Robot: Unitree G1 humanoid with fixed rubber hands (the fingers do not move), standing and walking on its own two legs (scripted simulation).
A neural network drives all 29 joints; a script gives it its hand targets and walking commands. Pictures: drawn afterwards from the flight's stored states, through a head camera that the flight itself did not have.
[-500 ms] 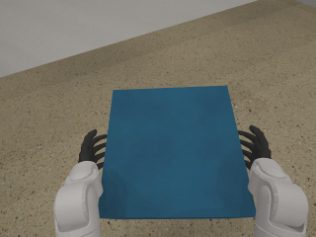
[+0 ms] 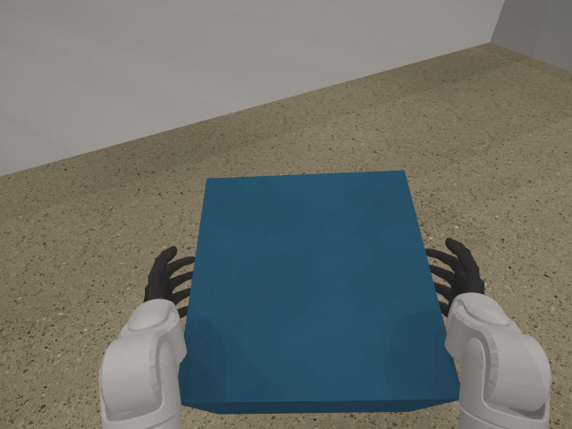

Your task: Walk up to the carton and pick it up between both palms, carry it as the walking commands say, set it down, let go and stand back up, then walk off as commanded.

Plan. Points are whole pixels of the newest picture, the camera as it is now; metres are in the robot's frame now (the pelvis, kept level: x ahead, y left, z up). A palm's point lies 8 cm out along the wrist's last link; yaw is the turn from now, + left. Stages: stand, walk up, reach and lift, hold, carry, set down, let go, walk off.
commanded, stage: carry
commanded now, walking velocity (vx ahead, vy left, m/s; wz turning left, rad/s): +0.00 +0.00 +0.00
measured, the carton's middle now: (308, 296) +0.32 +0.00 +0.03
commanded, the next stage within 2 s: hold in 1.72 s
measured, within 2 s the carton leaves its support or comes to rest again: neither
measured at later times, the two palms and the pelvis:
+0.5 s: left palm (159, 340) +0.22 +0.17 +0.09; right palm (472, 337) +0.22 -0.18 +0.09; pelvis -0.04 +0.00 -0.01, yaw +0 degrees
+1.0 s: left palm (150, 363) +0.20 +0.18 +0.08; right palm (473, 363) +0.19 -0.18 +0.09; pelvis -0.07 +0.01 +0.00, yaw +0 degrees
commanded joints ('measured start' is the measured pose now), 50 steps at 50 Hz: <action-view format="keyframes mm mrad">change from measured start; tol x2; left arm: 1 -417 -858 -759 -24 -396 19 -239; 13 -437 -834 -721 42 -367 -1 -234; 21 -499 -842 -705 66 -347 -49 -237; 36 -510 -805 -654 153 -309 -69 -231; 50 -522 -783 -616 227 -270 -144 -241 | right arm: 1 -393 887 752 -33 403 19 249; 17 -436 850 718 64 367 -16 259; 21 -466 854 725 48 366 -38 261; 35 -468 807 684 124 327 -51 258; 50 -477 776 640 208 285 -124 273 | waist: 1 -8 12 -244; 16 -6 -7 -225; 26 -3 -28 -163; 50 1 -27 -181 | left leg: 1 89 79 -42 21 800 8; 7 80 83 -49 10 780 15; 11 56 88 -54 5 719 18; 16 22 97 -63 1 597 24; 21 -32 89 -70 -42 344 37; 24 -42 86 -73 -62 274 41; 36 -68 84 -76 -88 220 42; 50 -76 80 -78 -92 234 50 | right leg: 1 137 -52 31 21 627 -12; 14 134 -90 68 48 556 -31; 16 133 -100 78 47 510 -31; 21 101 -111 100 -9 308 -39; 24 86 -116 111 -37 256 -40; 36 73 -121 117 -71 206 -38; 50 68 -122 114 -69 192 -38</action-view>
